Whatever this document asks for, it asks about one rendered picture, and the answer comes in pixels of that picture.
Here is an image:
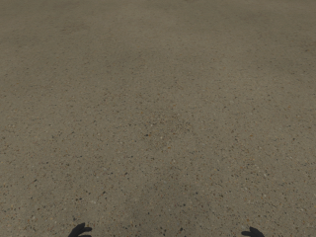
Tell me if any right robot hand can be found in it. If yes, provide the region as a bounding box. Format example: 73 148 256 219
241 226 265 237

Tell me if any left robot hand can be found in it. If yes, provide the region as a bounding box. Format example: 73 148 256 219
68 222 93 237

